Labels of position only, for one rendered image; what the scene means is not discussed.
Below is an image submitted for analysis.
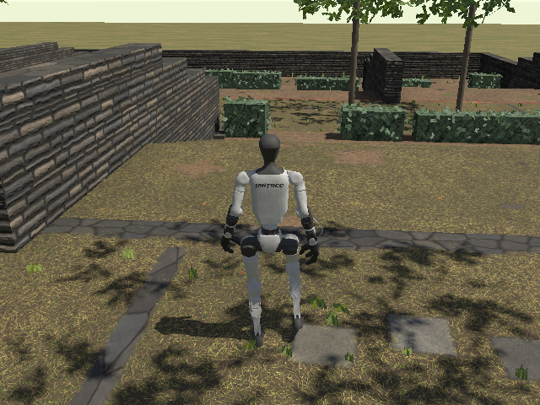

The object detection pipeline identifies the right robot forearm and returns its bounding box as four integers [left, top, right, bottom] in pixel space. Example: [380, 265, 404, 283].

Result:
[301, 205, 318, 246]

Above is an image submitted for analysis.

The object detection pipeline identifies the left robot forearm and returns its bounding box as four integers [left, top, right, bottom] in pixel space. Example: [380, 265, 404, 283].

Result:
[223, 204, 239, 239]

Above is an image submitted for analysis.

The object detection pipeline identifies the robot head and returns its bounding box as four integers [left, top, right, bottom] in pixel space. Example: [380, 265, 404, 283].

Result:
[255, 134, 284, 175]

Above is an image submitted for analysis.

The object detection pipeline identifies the left robot shin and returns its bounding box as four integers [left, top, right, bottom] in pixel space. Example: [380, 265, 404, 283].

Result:
[247, 283, 262, 336]

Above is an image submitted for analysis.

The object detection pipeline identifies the robot left hand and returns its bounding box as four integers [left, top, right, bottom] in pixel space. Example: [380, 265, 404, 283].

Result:
[221, 235, 240, 253]

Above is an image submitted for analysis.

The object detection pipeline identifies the left robot upper arm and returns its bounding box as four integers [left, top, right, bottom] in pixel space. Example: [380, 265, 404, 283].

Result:
[229, 170, 252, 217]

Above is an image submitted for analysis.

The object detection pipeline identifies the right robot upper arm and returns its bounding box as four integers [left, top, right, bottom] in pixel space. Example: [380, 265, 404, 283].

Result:
[287, 170, 310, 219]

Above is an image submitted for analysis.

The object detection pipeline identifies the robot right hand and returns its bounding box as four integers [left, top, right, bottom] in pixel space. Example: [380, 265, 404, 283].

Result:
[300, 242, 320, 265]

